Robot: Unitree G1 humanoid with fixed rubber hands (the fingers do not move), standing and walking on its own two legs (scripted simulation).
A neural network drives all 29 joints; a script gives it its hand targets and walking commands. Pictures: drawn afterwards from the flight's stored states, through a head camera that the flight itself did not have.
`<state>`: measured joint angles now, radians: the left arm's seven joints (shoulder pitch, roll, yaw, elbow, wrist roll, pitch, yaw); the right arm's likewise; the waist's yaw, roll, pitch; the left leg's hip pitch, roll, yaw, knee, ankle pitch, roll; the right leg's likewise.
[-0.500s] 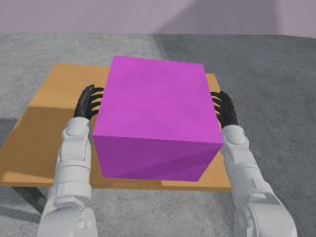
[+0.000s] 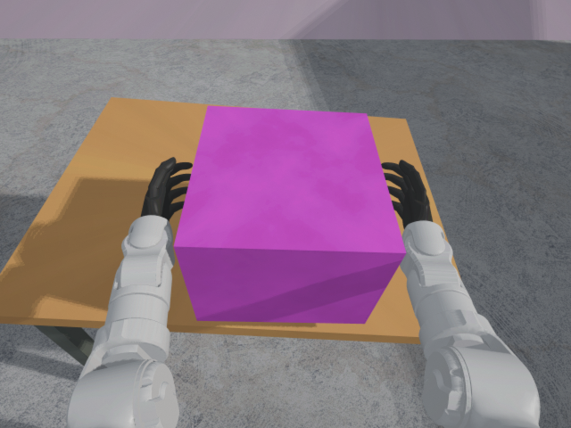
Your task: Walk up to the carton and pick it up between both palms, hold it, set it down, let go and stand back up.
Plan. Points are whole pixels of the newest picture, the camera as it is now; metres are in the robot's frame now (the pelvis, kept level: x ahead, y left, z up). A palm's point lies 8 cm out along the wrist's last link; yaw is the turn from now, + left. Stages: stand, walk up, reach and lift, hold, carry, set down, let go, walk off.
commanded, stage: set down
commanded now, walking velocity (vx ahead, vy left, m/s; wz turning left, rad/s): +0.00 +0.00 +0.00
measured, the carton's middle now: (285, 213) +0.45 +0.07 +0.03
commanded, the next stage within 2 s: none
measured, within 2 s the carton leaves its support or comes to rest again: rests again in 1.72 s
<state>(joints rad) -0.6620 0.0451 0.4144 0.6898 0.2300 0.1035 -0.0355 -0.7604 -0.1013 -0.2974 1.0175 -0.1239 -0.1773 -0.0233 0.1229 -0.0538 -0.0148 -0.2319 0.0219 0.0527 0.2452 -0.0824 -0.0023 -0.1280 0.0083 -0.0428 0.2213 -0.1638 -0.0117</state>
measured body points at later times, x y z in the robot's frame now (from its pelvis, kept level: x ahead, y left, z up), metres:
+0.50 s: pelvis +0.01 +0.00 +0.00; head +0.06 +0.02 +0.44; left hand +0.39 +0.25 +0.05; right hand +0.46 -0.11 +0.07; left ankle +0.02 +0.12 -0.75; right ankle -0.04 -0.11 -0.75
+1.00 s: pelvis +0.01 +0.00 +0.00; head +0.08 +0.02 +0.44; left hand +0.40 +0.26 +0.04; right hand +0.48 -0.10 +0.06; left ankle +0.02 +0.12 -0.75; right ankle -0.04 -0.11 -0.75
